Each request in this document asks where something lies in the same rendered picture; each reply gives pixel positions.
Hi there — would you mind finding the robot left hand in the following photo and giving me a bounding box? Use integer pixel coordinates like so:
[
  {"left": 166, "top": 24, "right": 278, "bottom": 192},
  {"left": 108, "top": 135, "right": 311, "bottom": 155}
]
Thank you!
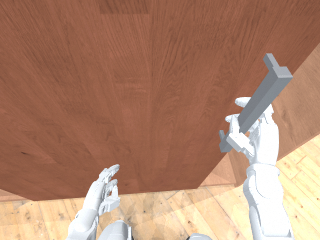
[{"left": 82, "top": 164, "right": 120, "bottom": 216}]

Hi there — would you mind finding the robot right hand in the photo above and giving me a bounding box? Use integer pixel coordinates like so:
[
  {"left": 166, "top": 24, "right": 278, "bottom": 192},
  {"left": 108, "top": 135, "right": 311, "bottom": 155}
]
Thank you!
[{"left": 225, "top": 97, "right": 279, "bottom": 166}]

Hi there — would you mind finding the robot left forearm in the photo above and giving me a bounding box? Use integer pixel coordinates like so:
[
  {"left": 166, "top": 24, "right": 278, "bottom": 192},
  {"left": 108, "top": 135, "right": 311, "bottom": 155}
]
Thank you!
[{"left": 65, "top": 208, "right": 100, "bottom": 240}]

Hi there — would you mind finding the handle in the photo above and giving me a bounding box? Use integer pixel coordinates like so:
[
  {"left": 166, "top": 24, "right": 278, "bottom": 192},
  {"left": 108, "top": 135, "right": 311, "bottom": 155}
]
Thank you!
[{"left": 218, "top": 53, "right": 293, "bottom": 153}]

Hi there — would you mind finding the left robot thigh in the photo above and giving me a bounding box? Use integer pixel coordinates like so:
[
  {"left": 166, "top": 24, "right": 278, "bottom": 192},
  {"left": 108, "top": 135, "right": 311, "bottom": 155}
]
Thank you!
[{"left": 97, "top": 222, "right": 132, "bottom": 240}]

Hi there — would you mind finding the robot right forearm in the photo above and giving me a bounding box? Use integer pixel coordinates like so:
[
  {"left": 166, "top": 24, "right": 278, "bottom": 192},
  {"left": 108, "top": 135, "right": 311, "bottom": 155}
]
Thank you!
[{"left": 243, "top": 163, "right": 295, "bottom": 240}]

